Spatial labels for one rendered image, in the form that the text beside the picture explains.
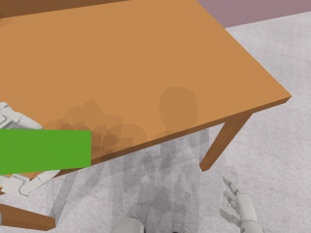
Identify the sponge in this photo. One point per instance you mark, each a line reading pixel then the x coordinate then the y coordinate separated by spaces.
pixel 39 150

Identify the table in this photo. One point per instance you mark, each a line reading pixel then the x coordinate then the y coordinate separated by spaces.
pixel 136 73

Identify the robot right hand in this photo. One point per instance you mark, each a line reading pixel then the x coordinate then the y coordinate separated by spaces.
pixel 241 207

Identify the robot left hand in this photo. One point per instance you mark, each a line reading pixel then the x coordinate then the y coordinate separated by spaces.
pixel 18 185

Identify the left robot thigh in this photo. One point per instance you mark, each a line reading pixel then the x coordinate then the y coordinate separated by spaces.
pixel 128 225

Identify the robot right forearm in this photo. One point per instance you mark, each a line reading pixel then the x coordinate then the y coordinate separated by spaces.
pixel 251 227

